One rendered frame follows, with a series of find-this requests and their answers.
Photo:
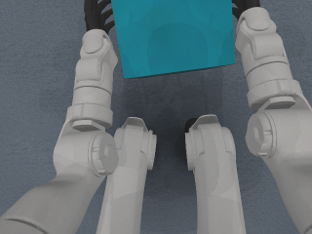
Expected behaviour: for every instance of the robot right upper arm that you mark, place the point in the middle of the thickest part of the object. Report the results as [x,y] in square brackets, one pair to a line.
[283,139]

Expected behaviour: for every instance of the carton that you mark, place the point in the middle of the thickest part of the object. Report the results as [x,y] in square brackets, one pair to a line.
[164,37]

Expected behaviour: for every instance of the robot left shin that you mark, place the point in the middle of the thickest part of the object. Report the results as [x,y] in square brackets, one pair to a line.
[119,134]

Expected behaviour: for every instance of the right robot forearm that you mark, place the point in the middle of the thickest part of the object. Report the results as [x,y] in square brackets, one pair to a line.
[265,62]

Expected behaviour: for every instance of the robot right shin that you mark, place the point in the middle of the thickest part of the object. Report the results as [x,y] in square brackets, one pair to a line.
[227,136]

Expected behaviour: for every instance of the left robot forearm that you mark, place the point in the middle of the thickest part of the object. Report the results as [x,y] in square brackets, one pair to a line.
[93,85]

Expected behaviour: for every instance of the left robot hand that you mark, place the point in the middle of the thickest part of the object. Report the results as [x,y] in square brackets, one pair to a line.
[94,19]

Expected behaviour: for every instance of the robot shin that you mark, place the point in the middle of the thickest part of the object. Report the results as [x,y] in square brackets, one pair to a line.
[119,134]
[227,136]

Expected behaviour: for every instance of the right robot hand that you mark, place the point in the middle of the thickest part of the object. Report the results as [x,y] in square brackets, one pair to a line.
[243,5]

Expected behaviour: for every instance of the robot left upper arm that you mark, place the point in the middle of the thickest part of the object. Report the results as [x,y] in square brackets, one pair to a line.
[82,161]

